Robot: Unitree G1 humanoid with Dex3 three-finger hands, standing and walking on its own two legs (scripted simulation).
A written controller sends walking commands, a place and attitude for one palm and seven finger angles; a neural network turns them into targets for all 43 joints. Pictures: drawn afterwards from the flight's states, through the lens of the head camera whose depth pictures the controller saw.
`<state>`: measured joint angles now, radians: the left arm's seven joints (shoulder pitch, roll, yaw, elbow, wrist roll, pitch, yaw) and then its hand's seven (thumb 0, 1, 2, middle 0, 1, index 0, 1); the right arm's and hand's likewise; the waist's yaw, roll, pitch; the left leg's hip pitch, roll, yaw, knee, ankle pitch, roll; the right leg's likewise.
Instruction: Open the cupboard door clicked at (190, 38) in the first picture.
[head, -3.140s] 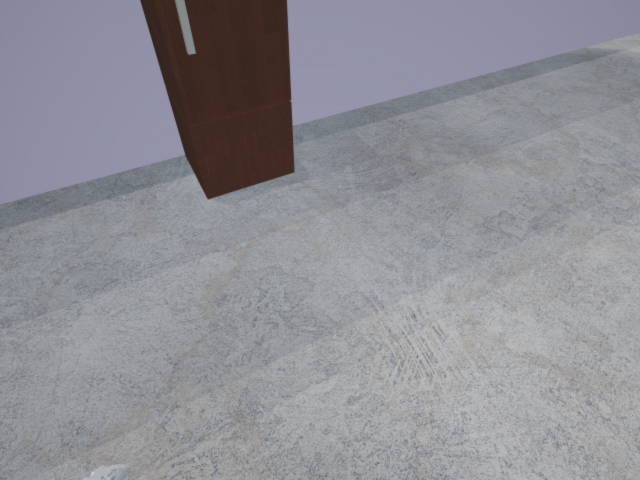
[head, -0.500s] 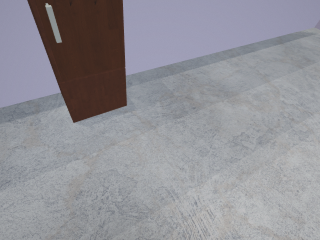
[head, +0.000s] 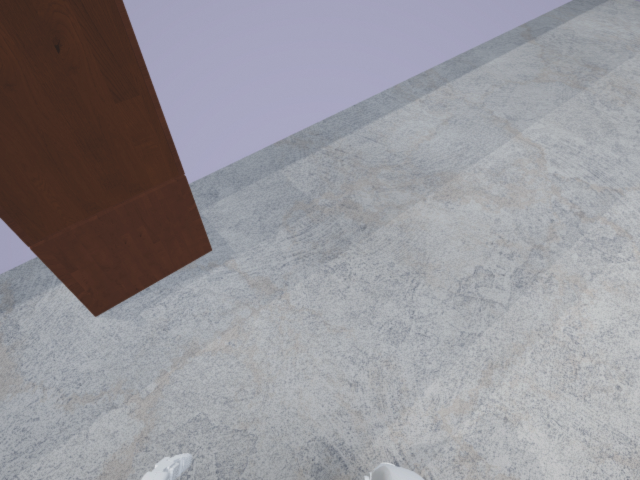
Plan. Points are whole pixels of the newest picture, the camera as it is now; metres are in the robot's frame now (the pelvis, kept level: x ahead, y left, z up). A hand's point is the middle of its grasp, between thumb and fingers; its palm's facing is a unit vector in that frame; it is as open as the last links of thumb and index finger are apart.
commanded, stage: walk to a spot facing it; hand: left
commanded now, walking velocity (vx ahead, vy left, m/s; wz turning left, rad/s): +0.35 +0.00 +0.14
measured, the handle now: out of the picture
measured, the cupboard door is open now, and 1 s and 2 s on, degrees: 0 0 0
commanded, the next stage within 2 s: turn to face it in 0.16 s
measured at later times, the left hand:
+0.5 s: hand out of the picture +0.15 +0.22 -0.18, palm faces +0.21 -0.97 -0.15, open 7.4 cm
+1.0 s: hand (170, 370) +0.29 +0.24 -0.12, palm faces +0.42 -0.86 -0.29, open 7.4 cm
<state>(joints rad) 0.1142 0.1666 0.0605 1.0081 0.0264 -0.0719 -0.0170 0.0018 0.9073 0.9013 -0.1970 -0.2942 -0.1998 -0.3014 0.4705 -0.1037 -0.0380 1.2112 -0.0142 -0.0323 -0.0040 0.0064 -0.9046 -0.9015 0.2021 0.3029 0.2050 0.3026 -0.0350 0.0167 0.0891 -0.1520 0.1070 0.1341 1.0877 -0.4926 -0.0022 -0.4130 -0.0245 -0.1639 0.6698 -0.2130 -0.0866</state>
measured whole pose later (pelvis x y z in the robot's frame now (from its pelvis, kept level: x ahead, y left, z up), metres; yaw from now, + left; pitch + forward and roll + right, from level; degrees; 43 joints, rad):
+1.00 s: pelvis +0.26 +0.02 +0.02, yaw +26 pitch +0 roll +0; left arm 0.16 0.18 0.04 0.85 0.02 0.00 0.02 0.00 0.90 0.90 -0.20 -0.29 -0.20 -0.30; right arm 0.22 -0.26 -0.11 0.94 -0.03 0.07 0.02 0.01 -0.90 -0.90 0.20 0.30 0.20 0.30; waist -0.04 0.06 0.05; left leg -0.52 -0.05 -0.03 1.04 -0.41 -0.03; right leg -0.24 -0.05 -0.10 0.55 -0.30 -0.01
